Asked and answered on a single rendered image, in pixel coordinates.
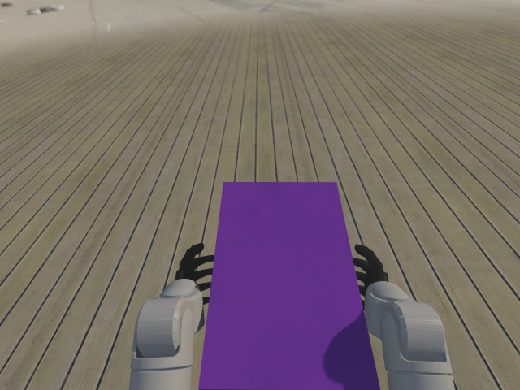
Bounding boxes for robot right hand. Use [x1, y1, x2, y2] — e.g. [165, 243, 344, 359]
[353, 245, 388, 310]

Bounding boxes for carton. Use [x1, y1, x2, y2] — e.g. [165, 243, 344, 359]
[198, 182, 380, 390]

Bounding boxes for robot left forearm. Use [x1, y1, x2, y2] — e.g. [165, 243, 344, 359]
[129, 279, 205, 390]

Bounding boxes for robot right forearm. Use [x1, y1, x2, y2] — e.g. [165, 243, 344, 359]
[365, 281, 455, 390]

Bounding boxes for robot left hand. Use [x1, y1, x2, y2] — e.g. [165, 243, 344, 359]
[174, 243, 215, 305]

